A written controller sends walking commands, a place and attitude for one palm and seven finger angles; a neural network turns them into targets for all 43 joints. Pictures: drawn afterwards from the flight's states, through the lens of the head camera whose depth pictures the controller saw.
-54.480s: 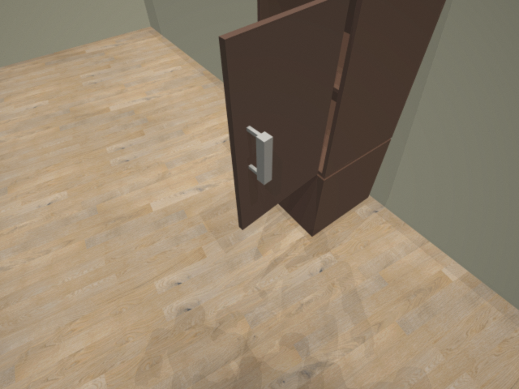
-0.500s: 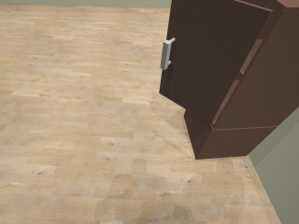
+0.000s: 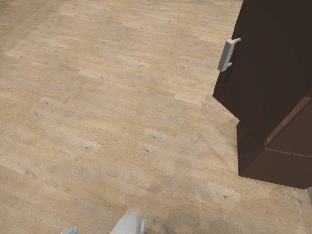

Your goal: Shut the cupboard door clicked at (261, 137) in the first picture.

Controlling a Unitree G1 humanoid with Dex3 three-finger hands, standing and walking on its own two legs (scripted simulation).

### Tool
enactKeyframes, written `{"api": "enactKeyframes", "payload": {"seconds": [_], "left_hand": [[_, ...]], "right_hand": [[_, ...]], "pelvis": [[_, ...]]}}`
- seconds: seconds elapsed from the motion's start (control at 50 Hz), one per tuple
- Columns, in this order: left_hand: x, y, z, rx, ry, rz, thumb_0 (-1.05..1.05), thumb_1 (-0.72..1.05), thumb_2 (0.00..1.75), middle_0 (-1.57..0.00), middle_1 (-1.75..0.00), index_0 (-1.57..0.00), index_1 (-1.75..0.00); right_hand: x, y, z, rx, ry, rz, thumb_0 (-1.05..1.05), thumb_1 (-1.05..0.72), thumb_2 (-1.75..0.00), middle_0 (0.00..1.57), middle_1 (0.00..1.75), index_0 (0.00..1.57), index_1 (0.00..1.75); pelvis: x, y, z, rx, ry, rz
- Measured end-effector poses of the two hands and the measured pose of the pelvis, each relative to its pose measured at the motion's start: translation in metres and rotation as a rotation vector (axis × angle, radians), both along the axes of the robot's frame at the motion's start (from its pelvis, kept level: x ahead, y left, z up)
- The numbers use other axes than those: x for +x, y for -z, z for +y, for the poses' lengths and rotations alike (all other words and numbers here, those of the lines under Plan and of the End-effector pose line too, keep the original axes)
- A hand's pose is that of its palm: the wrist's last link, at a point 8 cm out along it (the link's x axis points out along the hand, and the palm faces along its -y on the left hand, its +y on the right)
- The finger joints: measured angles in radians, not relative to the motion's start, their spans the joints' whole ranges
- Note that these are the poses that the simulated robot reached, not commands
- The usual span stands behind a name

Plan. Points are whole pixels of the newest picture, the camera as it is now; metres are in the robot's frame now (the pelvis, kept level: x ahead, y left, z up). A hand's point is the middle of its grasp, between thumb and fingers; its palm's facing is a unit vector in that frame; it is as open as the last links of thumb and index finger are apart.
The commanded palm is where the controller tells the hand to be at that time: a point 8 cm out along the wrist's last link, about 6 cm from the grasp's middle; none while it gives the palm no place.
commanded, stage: walk to a spot facing it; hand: left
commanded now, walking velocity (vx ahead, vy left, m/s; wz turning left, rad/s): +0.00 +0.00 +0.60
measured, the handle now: (229, 54) +0.81 -0.30 -0.03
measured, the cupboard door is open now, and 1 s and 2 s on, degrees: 45 45 45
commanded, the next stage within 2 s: turn to face it in 1.60 s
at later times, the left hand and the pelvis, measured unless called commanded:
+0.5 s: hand out of the picture +0.03 +0.22 -0.16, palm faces +0.35 -0.88 -0.32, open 7.4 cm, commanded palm none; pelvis +0.01 -0.02 -0.01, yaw +20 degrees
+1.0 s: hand out of the picture -0.03 +0.21 -0.17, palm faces +0.63 -0.74 -0.22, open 7.4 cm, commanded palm none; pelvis +0.05 +0.01 +0.00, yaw +39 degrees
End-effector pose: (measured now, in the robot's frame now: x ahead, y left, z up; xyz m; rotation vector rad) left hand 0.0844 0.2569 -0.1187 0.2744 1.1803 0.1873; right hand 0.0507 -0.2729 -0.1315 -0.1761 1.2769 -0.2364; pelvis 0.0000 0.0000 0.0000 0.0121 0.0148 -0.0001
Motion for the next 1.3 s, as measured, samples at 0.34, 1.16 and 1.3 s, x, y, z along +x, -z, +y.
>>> {"api": "enactKeyframes", "payload": {"seconds": [0.34, 1.16, 1.3], "left_hand": [[-0.089, 0.025, 0.020, -0.050, -0.307, 0.083, 0.00, 0.90, 0.90, -0.20, -0.30, -0.20, -0.30], [-0.076, 0.005, 0.025, 0.007, -0.737, -0.131, 0.00, 0.90, 0.90, -0.20, -0.30, -0.20, -0.30], [-0.077, 0.003, -0.002, -0.042, -0.878, -0.048, 0.00, 0.90, 0.90, -0.20, -0.29, -0.20, -0.30]], "right_hand": [[0.098, -0.006, 0.055, -0.010, -0.350, -0.074, 0.00, -0.90, -0.90, 0.20, 0.30, 0.20, 0.30], [0.209, 0.028, 0.104, 0.015, -0.764, 0.184, 0.00, -0.90, -0.90, 0.20, 0.30, 0.20, 0.30], [0.313, 0.008, 0.173, 0.026, -0.886, 0.063, 0.01, -0.90, -0.90, 0.20, 0.30, 0.20, 0.30]], "pelvis": [[0.004, 0.006, 0.004, 0.000, -0.245, -0.002], [0.115, 0.017, 0.023, 0.014, -0.772, -0.008], [0.151, 0.000, 0.046, 0.000, -0.875, -0.005]]}}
